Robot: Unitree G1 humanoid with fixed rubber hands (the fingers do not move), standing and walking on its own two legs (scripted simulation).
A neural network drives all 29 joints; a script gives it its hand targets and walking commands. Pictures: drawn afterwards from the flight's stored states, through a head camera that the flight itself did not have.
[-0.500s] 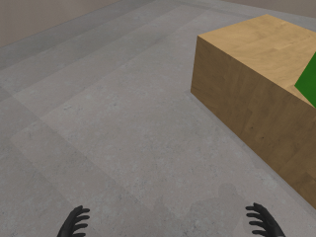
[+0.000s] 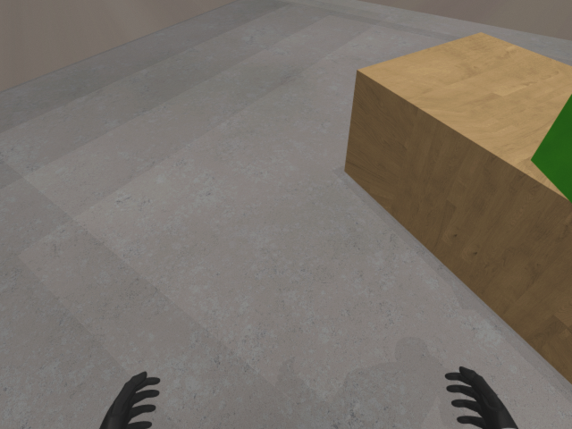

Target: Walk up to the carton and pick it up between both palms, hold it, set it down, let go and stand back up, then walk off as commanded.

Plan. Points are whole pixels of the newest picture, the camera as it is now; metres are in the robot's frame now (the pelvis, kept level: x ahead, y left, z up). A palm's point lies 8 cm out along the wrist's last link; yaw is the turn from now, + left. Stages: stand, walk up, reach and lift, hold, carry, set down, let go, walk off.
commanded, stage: stand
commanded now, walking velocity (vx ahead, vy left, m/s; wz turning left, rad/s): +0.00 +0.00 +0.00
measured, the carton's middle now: out of the picture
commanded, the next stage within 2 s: walk up in 1.06 s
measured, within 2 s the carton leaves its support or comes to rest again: neither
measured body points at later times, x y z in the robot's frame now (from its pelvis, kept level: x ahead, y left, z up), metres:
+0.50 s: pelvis +0.00 +0.00 +0.00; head +0.00 +0.00 +0.45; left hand +0.16 +0.27 -0.08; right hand +0.16 -0.26 -0.08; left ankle +0.02 +0.12 -0.73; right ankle +0.02 -0.12 -0.73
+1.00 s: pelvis +0.00 +0.00 +0.01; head +0.00 +0.00 +0.46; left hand +0.15 +0.27 -0.08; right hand +0.15 -0.26 -0.08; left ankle +0.02 +0.12 -0.73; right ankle +0.02 -0.12 -0.73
